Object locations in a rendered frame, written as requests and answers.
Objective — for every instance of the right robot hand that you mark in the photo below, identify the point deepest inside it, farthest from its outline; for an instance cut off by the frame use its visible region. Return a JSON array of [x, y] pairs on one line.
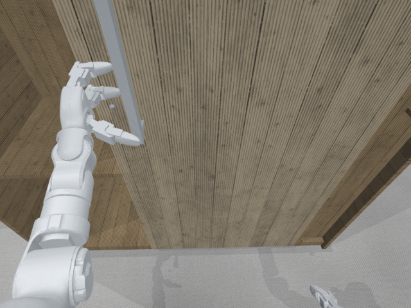
[[326, 299]]

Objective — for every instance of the left robot hand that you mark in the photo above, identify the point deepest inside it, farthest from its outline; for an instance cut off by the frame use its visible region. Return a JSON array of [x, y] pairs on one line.
[[76, 104]]

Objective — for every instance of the wardrobe door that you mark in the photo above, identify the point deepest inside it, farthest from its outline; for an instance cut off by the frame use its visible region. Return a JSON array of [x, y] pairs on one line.
[[254, 110], [387, 140]]

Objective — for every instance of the handle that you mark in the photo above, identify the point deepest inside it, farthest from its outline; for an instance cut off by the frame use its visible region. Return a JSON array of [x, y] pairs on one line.
[[112, 38]]

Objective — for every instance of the robot left upper arm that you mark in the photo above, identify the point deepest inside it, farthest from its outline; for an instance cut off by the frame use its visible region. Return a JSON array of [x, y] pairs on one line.
[[53, 278]]

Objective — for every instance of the left robot forearm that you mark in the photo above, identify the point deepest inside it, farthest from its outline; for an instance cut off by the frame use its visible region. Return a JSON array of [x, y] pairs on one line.
[[64, 217]]

